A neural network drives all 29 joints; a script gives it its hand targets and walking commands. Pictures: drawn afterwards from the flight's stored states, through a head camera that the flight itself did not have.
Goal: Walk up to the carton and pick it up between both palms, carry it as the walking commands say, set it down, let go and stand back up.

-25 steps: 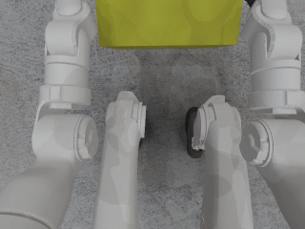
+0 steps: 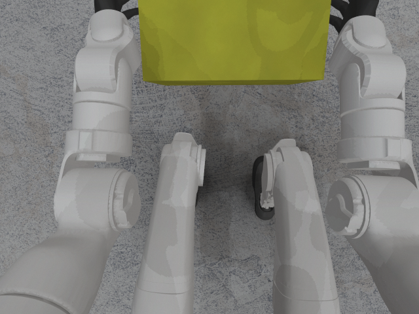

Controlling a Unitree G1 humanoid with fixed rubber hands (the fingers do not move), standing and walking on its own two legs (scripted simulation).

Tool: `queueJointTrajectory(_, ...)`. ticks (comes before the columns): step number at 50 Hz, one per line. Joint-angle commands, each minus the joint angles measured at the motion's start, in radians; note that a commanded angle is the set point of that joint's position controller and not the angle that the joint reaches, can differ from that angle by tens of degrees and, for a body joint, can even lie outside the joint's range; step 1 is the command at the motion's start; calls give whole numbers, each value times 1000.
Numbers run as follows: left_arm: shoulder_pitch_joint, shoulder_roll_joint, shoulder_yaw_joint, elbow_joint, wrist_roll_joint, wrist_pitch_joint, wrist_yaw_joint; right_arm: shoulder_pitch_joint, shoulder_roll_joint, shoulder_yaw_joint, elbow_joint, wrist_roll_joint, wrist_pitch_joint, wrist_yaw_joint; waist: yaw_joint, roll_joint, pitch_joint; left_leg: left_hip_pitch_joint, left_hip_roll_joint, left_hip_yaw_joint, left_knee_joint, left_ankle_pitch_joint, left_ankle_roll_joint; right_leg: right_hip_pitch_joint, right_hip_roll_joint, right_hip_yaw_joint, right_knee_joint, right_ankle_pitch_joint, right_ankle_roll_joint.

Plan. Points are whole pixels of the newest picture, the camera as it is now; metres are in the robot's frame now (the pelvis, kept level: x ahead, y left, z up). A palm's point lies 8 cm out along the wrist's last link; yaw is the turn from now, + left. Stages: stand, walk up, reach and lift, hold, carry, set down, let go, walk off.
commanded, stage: reach and lift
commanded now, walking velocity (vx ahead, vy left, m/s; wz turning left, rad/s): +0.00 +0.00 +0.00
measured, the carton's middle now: (229, 38) +0.53 +0.03 -0.14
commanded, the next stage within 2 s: none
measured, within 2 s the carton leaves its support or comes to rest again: neither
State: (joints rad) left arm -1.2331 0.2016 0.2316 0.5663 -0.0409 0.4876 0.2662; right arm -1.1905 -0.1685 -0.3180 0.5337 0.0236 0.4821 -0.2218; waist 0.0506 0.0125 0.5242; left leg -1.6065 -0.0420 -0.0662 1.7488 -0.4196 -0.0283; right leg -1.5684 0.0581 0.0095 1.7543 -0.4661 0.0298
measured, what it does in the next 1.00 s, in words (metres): rises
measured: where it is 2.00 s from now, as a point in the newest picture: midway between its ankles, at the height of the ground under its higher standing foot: (226, 195)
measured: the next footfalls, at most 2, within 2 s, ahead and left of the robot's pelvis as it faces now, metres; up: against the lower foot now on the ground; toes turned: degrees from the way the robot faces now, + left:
none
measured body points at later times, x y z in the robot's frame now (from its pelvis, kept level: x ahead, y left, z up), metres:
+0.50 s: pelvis +0.00 +0.00 +0.06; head +0.28 +0.02 +0.40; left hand +0.51 +0.20 +0.02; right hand +0.52 -0.15 +0.01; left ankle +0.18 +0.12 -0.47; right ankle +0.16 -0.12 -0.47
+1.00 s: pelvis +0.01 -0.01 +0.13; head +0.26 +0.02 +0.49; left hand +0.50 +0.19 +0.09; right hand +0.50 -0.15 +0.08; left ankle +0.18 +0.12 -0.47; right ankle +0.16 -0.12 -0.47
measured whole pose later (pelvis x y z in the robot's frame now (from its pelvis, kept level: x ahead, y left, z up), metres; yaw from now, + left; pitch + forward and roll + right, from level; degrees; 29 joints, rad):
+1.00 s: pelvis +0.01 -0.01 +0.13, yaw +0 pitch +6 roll -1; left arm -1.04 0.14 0.22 0.54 -0.01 0.47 0.25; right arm -0.98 -0.08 -0.34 0.48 -0.02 0.47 -0.21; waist 0.06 0.00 0.52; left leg -1.06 -0.03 -0.08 1.29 -0.34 -0.03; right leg -1.04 0.06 0.03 1.29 -0.37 0.01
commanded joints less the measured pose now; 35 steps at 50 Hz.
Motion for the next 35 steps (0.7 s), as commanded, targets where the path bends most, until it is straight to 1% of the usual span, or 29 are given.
queueJointTrajectory(1,-752,-1095,-577,-220,-207,-21,-467,-896,1016,658,-235,213,-38,443,-23,3,-2586,850,-108,60,-265,36,32,522,112,-52,-266,24,-46)
queueJointTrajectory(6,-745,-1104,-576,-219,-205,-18,-473,-879,1028,653,-221,209,-32,451,-21,11,-2571,878,-105,58,-305,18,32,557,109,-44,-307,10,-46)
queueJointTrajectory(18,-701,-1122,-580,-220,-198,-17,-491,-836,1067,656,-215,199,-26,463,-10,2,-2551,953,-100,50,-405,23,33,675,105,-20,-411,16,-43)
queueJointTrajectory(20,-699,-1130,-585,-219,-201,-18,-494,-833,1065,658,-218,197,-28,464,-17,0,-2543,966,-98,46,-422,20,32,691,104,-16,-430,15,-44)
queueJointTrajectory(22,-697,-1129,-589,-226,-201,-21,-497,-823,1068,658,-217,195,-29,466,-18,2,-2534,979,-97,44,-440,18,31,706,103,-13,-448,15,-45)
queueJointTrajectory(23,-690,-1129,-588,-223,-197,-20,-498,-822,1071,660,-220,195,-29,467,-11,4,-2536,988,-97,43,-448,21,31,716,102,-10,-456,17,-44)
queueJointTrajectory(27,-675,-1139,-589,-215,-195,-23,-504,-803,1078,659,-212,189,-31,470,-15,-1,-2508,1008,-93,39,-485,10,32,751,100,-4,-495,9,-44)
queueJointTrajectory(30,-654,-1144,-587,-210,-190,-25,-509,-800,1086,668,-220,192,-34,472,-7,-2,-2500,1025,-91,38,-509,18,32,785,96,4,-521,15,-43)
queueJointTrajectory(31,-652,-1146,-589,-209,-190,-26,-510,-791,1089,666,-213,189,-33,474,-10,-4,-2496,1036,-90,35,-520,15,32,791,96,5,-531,13,-44)
queueJointTrajectory(35,-634,-1157,-597,-220,-188,-30,-515,-767,1104,674,-216,188,-36,478,-4,-1,-2495,1072,-87,31,-555,27,32,835,93,15,-565,25,-44)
